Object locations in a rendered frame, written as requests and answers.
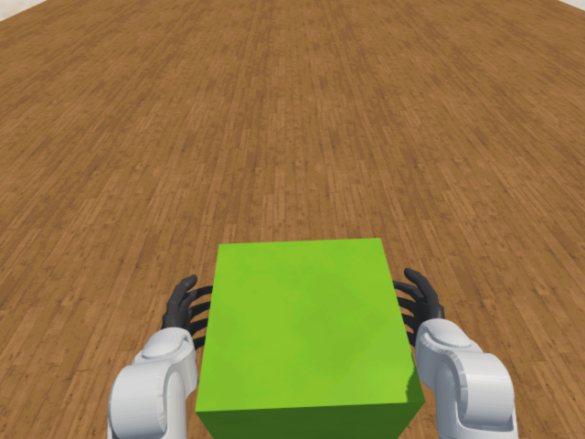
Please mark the carton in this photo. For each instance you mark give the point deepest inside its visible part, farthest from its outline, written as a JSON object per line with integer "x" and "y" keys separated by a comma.
{"x": 305, "y": 340}

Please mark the left robot forearm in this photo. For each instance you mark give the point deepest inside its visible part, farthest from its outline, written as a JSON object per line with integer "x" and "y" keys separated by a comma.
{"x": 148, "y": 398}

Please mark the right robot forearm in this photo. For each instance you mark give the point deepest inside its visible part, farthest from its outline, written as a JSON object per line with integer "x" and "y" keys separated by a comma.
{"x": 474, "y": 394}

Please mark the robot right hand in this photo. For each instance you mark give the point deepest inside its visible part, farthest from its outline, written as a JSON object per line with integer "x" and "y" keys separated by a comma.
{"x": 426, "y": 306}

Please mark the robot left hand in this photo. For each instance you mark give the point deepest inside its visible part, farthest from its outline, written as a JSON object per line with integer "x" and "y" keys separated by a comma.
{"x": 179, "y": 314}

